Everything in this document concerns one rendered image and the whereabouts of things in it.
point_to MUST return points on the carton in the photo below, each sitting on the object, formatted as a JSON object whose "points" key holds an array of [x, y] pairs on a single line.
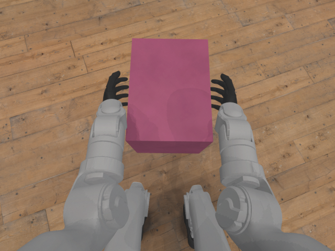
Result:
{"points": [[169, 100]]}

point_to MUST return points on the left robot upper arm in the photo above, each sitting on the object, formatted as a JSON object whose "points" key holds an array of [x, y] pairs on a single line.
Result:
{"points": [[92, 215]]}

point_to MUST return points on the right robot hand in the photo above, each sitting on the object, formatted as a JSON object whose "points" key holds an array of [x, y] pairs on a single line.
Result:
{"points": [[228, 93]]}

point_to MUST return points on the left robot thigh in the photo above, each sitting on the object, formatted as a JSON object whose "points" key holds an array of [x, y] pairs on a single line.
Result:
{"points": [[128, 238]]}

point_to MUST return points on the robot thigh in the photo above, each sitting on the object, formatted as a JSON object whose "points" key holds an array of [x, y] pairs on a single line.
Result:
{"points": [[128, 238], [208, 235]]}

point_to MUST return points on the robot left forearm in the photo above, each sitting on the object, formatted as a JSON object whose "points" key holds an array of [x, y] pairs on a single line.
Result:
{"points": [[103, 162]]}

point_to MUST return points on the robot right forearm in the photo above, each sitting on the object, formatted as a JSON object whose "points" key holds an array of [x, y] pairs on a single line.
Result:
{"points": [[239, 162]]}

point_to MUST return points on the left robot hand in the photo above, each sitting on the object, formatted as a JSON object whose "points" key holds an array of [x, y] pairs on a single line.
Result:
{"points": [[111, 90]]}

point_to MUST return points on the right robot thigh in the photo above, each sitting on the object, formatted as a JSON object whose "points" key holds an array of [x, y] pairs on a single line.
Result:
{"points": [[208, 235]]}

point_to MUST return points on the right robot upper arm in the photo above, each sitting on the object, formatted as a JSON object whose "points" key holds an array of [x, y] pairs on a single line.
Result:
{"points": [[253, 220]]}

